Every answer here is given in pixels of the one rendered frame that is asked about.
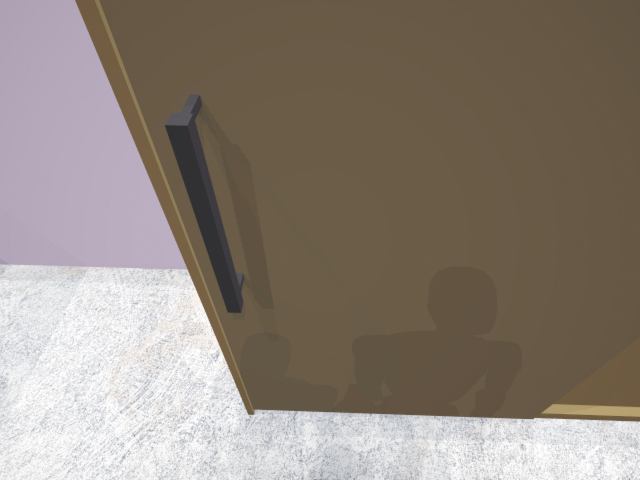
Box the handle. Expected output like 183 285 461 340
165 94 244 313

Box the wardrobe door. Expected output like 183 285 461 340
554 338 640 407
99 0 640 419

